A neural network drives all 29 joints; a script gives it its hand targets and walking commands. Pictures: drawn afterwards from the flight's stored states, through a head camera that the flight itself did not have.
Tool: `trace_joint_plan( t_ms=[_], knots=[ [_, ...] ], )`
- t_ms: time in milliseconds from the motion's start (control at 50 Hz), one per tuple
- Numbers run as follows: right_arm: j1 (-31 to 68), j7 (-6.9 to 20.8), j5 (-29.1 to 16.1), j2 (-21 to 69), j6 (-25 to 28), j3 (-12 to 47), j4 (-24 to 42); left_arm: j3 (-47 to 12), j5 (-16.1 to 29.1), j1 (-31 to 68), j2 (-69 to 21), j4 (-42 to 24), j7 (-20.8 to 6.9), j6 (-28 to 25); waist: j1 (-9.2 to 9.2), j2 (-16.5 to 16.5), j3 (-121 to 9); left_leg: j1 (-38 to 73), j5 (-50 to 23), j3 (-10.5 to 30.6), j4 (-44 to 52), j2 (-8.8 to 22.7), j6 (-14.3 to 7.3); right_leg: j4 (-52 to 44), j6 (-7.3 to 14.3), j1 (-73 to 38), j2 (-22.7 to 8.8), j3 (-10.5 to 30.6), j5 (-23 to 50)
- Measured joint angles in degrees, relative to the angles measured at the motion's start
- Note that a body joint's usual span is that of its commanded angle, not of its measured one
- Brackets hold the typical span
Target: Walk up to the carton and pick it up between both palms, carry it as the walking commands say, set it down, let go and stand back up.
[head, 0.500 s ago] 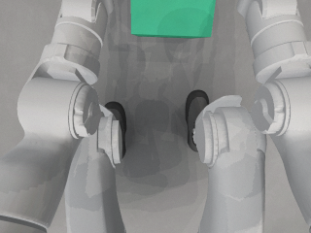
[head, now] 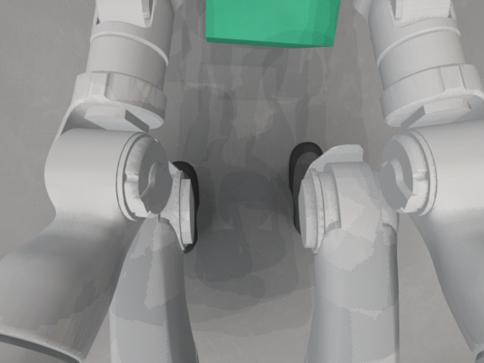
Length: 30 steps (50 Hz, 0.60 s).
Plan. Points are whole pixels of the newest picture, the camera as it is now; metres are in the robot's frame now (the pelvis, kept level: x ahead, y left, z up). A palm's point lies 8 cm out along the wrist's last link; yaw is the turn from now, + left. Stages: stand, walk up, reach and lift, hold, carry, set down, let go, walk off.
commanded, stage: reach and lift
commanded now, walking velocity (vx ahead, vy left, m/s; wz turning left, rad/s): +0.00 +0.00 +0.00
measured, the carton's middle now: out of the picture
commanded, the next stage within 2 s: none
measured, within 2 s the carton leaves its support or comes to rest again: neither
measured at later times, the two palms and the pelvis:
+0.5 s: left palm out of the picture +0.55 +0.07 -0.09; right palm out of the picture +0.52 -0.15 -0.11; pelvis -0.01 +0.01 +0.03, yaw -2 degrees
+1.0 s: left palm out of the picture +0.54 +0.07 -0.02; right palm out of the picture +0.50 -0.15 -0.05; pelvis -0.01 +0.01 +0.07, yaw -2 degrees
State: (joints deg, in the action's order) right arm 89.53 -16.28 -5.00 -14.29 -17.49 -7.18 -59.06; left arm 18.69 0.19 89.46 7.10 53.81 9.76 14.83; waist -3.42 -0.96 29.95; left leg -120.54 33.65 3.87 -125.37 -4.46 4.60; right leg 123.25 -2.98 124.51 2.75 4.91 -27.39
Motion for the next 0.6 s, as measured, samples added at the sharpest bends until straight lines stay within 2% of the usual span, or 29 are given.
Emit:
trace_joint_plan(
  t_ms=[160, 360, 600],
  knots=[
    [-0.49, -2.00, 0.51, 1.61, -2.62, 0.00, 2.42, 0.46, -0.07, -2.10, -0.40, -3.57, 1.19, 1.78, 0.19, -0.04, 0.09, 1.76, 0.00, 0.00, 0.86, 0.00, 0.00, -1.00, -0.16, -1.51, 0.69, 0.27, 0.28],
    [-3.47, -5.61, 1.12, 4.56, -4.44, 0.01, 5.53, 0.45, -0.45, -2.98, -2.83, -5.24, 10.21, 2.38, 0.22, -0.04, 0.05, 5.22, 0.02, 0.00, 2.40, 0.00, 0.00, -2.88, -0.65, -5.11, 1.13, 0.56, 0.58],
    [-8.58, -6.40, 0.91, 5.50, -6.45, -0.61, 11.07, -0.87, -1.40, -3.90, -3.65, -5.91, 10.29, 4.01, 1.74, -0.89, 0.13, 9.09, -0.16, 0.00, 4.65, 0.00, 0.00, -5.77, -1.26, -9.72, 1.14, 0.72, 0.58]
  ],
)
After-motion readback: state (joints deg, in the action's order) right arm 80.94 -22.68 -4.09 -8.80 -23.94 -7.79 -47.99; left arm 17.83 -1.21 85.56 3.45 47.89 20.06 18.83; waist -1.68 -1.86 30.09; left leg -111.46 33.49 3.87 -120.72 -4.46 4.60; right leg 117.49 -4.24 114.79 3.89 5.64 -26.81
